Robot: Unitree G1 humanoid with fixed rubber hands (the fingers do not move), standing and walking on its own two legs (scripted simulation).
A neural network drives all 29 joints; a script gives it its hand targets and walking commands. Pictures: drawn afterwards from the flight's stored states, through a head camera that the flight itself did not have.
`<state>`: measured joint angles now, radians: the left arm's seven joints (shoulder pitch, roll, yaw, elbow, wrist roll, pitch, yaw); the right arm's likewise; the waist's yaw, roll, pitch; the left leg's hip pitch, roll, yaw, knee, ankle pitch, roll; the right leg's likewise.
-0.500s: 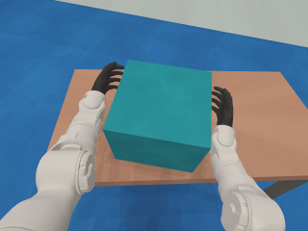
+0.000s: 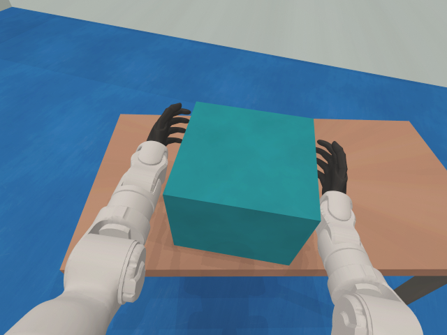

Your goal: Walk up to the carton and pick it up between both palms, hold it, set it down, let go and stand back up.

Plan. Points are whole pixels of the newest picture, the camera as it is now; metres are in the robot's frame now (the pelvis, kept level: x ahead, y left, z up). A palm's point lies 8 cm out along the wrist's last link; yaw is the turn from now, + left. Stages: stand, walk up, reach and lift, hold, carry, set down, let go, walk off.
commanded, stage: reach and lift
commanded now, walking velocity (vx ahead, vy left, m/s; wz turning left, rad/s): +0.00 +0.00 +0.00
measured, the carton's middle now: (242, 183) +0.41 -0.01 +0.04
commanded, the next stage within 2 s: none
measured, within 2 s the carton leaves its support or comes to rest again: neither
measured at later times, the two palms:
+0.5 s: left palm (142, 128) +0.39 +0.17 +0.20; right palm (349, 159) +0.36 -0.16 +0.17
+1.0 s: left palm (142, 129) +0.37 +0.16 +0.20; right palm (351, 153) +0.37 -0.17 +0.17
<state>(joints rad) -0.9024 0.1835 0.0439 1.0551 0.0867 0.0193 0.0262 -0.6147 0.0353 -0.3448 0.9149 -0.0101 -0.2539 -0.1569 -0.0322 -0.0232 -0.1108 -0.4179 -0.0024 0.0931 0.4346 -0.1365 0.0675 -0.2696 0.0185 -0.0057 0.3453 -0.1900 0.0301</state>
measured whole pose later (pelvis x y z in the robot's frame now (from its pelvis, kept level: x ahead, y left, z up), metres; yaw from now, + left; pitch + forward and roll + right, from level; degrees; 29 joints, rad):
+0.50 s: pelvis -0.02 +0.00 +0.00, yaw +0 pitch -2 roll -2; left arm -0.88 0.15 0.15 0.78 0.12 0.41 0.06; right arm -0.72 -0.03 -0.31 0.81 0.04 0.11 -0.09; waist -0.02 -0.02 -0.10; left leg -0.26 0.00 0.09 0.42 -0.13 0.07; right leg -0.12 0.02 -0.01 0.34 -0.19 0.03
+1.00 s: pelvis -0.02 -0.01 +0.00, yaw +0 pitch -2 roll -2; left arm -0.83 0.11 0.16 0.56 0.15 0.64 0.10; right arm -0.76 -0.08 -0.25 0.82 0.11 0.20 -0.05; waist -0.01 -0.02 -0.09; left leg -0.25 0.00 0.09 0.39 -0.11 0.06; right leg -0.12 0.02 -0.01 0.34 -0.19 0.02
